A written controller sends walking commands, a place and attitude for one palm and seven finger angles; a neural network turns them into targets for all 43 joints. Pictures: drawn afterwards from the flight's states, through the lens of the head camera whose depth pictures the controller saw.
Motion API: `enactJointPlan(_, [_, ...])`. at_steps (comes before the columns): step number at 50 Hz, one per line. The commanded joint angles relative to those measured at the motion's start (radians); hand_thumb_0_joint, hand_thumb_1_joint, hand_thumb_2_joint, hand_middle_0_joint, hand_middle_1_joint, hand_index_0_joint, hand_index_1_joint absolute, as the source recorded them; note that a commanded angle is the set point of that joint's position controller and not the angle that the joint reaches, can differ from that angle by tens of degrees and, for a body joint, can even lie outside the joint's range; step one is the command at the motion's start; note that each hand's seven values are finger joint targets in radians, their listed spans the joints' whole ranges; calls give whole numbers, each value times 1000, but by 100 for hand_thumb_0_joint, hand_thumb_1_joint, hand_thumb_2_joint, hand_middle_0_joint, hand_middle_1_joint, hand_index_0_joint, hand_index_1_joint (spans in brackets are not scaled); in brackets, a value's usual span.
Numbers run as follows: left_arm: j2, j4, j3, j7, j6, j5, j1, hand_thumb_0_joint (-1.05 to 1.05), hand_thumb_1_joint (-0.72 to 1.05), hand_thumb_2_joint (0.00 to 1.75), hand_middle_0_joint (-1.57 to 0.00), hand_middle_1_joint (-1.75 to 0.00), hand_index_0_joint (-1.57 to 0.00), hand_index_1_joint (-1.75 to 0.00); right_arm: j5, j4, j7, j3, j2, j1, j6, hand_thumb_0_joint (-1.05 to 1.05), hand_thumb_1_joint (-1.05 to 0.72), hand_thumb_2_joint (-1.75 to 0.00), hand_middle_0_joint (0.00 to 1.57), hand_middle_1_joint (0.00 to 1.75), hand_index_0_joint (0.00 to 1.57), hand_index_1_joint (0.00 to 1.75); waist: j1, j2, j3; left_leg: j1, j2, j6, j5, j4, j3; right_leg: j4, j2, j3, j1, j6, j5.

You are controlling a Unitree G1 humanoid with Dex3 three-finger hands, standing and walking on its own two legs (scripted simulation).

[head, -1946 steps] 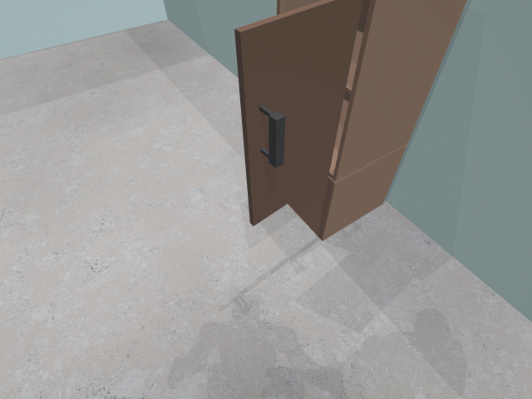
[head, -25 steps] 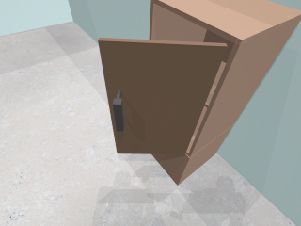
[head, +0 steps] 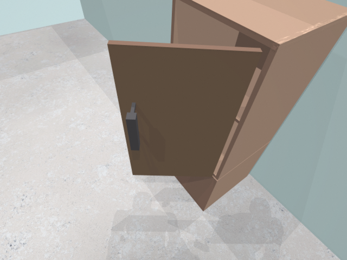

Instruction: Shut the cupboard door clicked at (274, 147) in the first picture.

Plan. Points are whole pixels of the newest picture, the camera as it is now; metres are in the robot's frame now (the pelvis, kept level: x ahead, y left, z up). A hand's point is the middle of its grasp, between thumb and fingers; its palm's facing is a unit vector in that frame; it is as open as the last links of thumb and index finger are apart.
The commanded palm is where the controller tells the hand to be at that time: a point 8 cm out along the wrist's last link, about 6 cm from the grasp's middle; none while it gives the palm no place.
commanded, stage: look again from close up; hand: left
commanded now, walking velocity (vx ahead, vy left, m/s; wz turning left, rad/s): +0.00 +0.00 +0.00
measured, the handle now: (134, 126) +0.47 +0.14 +0.00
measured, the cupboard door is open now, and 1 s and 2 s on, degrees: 53 53 53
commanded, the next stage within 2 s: shuffle to correct the standing spot in 0.52 s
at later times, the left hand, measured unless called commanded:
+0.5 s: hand out of the picture +0.03 +0.26 -0.16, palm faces +0.02 -0.95 -0.32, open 7.4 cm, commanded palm none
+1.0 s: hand out of the picture -0.07 +0.18 -0.19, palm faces +0.02 -0.99 -0.16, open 7.4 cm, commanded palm none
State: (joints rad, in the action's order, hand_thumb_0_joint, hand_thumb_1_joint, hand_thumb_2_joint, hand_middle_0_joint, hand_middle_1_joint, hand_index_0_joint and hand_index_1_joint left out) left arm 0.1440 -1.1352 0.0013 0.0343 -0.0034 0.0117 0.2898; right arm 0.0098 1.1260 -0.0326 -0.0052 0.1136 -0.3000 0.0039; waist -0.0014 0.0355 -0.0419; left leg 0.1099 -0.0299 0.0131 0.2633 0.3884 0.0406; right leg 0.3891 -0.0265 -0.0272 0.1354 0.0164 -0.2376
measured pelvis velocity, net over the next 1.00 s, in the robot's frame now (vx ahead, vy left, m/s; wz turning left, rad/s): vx -0.03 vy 0.00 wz -0.01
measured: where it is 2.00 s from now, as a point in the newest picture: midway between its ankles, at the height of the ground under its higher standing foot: outside the picture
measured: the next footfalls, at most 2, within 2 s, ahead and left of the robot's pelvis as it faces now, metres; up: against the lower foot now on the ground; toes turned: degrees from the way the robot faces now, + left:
right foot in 1.42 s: +0.08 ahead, -0.16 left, +0.00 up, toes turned +3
left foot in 1.60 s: +0.09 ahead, +0.04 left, +0.00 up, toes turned +5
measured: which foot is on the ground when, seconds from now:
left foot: down 0.00-1.00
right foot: down 0.00-1.00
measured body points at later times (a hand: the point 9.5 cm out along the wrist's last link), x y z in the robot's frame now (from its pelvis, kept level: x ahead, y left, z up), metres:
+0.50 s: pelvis -0.05 +0.02 -0.01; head -0.07 +0.03 +0.44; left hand +0.03 +0.31 -0.14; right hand +0.07 -0.26 -0.12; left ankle -0.03 +0.12 -0.74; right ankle -0.02 -0.13 -0.74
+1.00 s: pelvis -0.03 +0.00 -0.01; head -0.02 +0.01 +0.44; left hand -0.07 +0.23 -0.17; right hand -0.05 -0.23 -0.17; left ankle -0.03 +0.12 -0.74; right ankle -0.02 -0.13 -0.74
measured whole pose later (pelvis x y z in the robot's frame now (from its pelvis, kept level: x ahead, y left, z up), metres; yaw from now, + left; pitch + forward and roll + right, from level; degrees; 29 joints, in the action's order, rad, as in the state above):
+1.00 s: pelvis -0.03 +0.00 -0.01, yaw -1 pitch -1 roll -1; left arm 0.17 -1.06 -0.01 0.00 0.03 0.03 0.41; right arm 0.02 1.11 -0.02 -0.03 0.15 -0.32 -0.02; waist 0.00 0.01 -0.02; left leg 0.24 -0.05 0.00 0.32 0.57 0.04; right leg 0.52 -0.02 -0.03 0.24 0.02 -0.27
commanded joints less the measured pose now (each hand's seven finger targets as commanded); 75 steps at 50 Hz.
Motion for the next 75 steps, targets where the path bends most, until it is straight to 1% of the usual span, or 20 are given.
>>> enactJointPlan(1, [196,127,-34,16,-40,5,73,0,90,90,-20,-30,-20,-30,6,-130,-10,-61,197,7,61,0,-90,-90,20,30,20,30,8,-149,160,13,-73,-48,-479,99,-84,98,-81,50,-23,-71,320])
enactJointPlan(3, [170,134,-38,18,-40,4,84,0,90,90,-20,-30,-20,-30,0,-138,-14,-62,172,-3,51,0,-90,-90,20,30,20,30,3,-43,185,37,-55,-44,-387,153,-75,97,-100,64,-26,-72,425])
enactJointPlan(6, [208,162,-45,15,-34,8,38,0,90,90,-20,-30,-20,-30,3,-159,-5,-67,198,30,27,0,-90,-90,20,30,20,30,-10,74,32,140,-28,-37,-145,137,-51,57,-123,102,52,-78,333])
enactJointPlan(10, [241,191,-48,10,-31,9,-1,0,90,90,-20,-30,-20,-30,6,-171,4,-67,235,76,28,0,-90,-90,20,30,20,30,-6,-24,18,110,-47,-45,-207,103,-71,62,-93,91,93,-63,240])
enactJointPlan(28, [332,197,-31,-16,-17,9,-107,0,90,90,-20,-30,-20,-30,7,-175,32,-47,357,196,26,0,-90,-90,20,30,20,30,5,-59,12,157,-66,-47,59,-72,-133,-25,-90,69,88,-26,-37])
enactJointPlan(38, [204,122,-9,-17,15,17,16,0,90,90,-20,-30,-20,-30,12,-101,24,-38,285,101,-4,0,-90,-90,20,30,20,30,3,-100,-67,212,-131,-54,319,-169,-185,52,-42,-5,122,-4,-113])
enactJointPlan(46, [159,131,-37,-30,16,18,127,0,90,90,-20,-30,-20,-30,9,-85,-2,-62,225,23,2,0,-90,-90,20,30,20,30,5,-54,-80,223,-124,-70,249,-28,-128,34,-48,56,152,-42,-129])
enactJointPlan(51, [165,95,-60,-13,4,12,218,0,90,90,-20,-30,-20,-30,6,-78,-7,-45,111,-4,12,0,-90,-90,20,30,20,30,20,169,-23,318,-2,-32,149,324,57,-100,-198,250,45,-155,-118])
enactJointPlan(53, [139,95,-61,-7,4,16,196,0,90,90,-20,-30,-20,-30,4,-74,-9,-45,90,-10,15,0,-90,-90,20,30,20,30,1,103,-32,285,-18,-32,185,316,54,-60,-208,221,75,-192,-7])
enactJointPlan(55, [108,107,-55,-8,11,11,139,0,90,90,-20,-30,-20,-30,5,-30,-7,-41,78,-115,26,0,-90,-90,20,30,20,30,-50,12,-9,84,-51,-40,25,119,28,82,-126,97,187,-135,14])
enactJointPlan(57, [52,147,-44,-18,12,20,78,0,90,90,-20,-30,-20,-30,22,14,-19,-73,209,-238,31,0,-90,-90,20,30,20,30,-86,-358,-54,-58,-336,-158,-142,-108,-350,404,22,-98,430,-26,-227])
enactJointPlan(59, [87,184,-56,-22,12,28,-15,0,90,90,-20,-30,-20,-30,28,25,-31,-68,201,-263,36,0,-90,-90,20,30,20,30,-85,-220,-135,-37,-414,-240,-413,-106,-409,626,-40,17,551,-36,-297])
enactJointPlan(64, [38,186,-66,-55,18,8,-15,0,90,90,-20,-30,-20,-30,30,-31,-36,-76,212,-92,44,0,-90,-90,20,30,20,30,-21,-196,-49,68,-286,-146,-404,-63,-128,369,-54,-33,319,-11,-140])
enactJointPlan(66, [37,172,-70,-59,23,7,10,0,90,90,-20,-30,-20,-30,28,-35,-35,-84,223,-65,34,0,-90,-90,20,30,20,30,-7,-222,-38,154,-261,-119,-278,-36,-98,241,-20,-84,170,-10,-31])
enactJointPlan(68, [77,148,-82,-57,19,10,93,0,90,90,-20,-30,-20,-30,26,-37,-28,-91,215,-67,24,0,-90,-90,20,30,20,30,30,-124,3,220,-192,-70,-147,98,-49,79,10,-108,-9,-18,66])
enactJointPlan(69, [134,141,-93,-46,12,14,141,0,90,90,-20,-30,-20,-30,21,-44,-22,-87,178,-88,21,0,-90,-90,20,30,20,30,52,32,39,336,-125,-38,-29,244,18,36,-82,-4,-150,-59,111])
enactJointPlan(70, [220,133,-108,-32,9,19,182,0,90,90,-20,-30,-20,-30,12,-69,-17,-71,104,-84,16,0,-90,-90,20,30,20,30,68,267,66,482,-4,2,309,474,126,-44,-287,237,-216,-167,178])
enactJointPlan(71, [226,144,-108,-24,17,16,213,0,90,90,-20,-30,-20,-30,10,-107,-23,-64,111,-5,3,0,-90,-90,20,30,20,30,104,216,58,482,-11,-11,449,675,55,-86,-342,307,-121,-253,173])
enactJointPlan(73, [174,168,-99,-7,16,18,77,0,90,90,-20,-30,-20,-30,12,-115,-17,-70,120,-2,-6,0,-90,-90,20,30,20,30,39,233,34,467,-52,-16,358,762,-3,-71,-289,259,0,-257,163])
enactJointPlan(75, [150,200,-82,11,11,25,-36,0,90,90,-20,-30,-20,-30,6,-99,-3,-56,81,-40,-8,0,-90,-90,20,30,20,30,-18,127,32,312,-63,-11,309,584,-14,-20,-273,152,125,-226,280])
